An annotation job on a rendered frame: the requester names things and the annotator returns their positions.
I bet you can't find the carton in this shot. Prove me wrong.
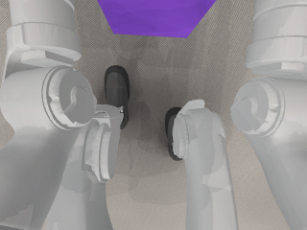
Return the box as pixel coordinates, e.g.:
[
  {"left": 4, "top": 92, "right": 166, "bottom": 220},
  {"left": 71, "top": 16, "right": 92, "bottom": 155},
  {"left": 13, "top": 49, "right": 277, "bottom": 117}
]
[{"left": 97, "top": 0, "right": 216, "bottom": 38}]

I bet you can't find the left robot upper arm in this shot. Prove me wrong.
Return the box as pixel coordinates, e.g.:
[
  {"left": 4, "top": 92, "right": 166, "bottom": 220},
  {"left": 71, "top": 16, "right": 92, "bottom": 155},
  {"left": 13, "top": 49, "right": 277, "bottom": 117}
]
[{"left": 0, "top": 65, "right": 97, "bottom": 230}]

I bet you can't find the right robot upper arm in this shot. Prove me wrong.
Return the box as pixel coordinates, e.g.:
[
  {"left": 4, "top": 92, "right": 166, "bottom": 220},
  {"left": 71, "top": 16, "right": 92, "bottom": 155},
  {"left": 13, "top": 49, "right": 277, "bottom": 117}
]
[{"left": 230, "top": 76, "right": 307, "bottom": 230}]

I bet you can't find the left robot forearm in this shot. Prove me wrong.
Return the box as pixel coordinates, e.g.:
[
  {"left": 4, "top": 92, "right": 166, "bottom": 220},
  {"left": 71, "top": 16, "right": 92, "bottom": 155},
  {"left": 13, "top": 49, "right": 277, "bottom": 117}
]
[{"left": 1, "top": 0, "right": 82, "bottom": 85}]

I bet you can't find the robot right thigh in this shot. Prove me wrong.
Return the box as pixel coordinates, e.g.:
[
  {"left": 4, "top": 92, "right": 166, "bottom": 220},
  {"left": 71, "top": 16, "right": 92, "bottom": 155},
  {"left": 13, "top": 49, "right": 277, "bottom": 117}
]
[{"left": 173, "top": 107, "right": 239, "bottom": 230}]

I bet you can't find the left robot foot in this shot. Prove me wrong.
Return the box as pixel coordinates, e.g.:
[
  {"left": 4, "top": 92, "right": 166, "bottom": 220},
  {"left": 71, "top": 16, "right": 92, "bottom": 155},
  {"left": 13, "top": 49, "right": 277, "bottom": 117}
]
[{"left": 105, "top": 65, "right": 130, "bottom": 129}]

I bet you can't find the right robot forearm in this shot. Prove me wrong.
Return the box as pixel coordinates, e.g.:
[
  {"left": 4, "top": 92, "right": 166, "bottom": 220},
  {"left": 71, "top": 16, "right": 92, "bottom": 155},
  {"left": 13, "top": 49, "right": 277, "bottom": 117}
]
[{"left": 245, "top": 0, "right": 307, "bottom": 81}]

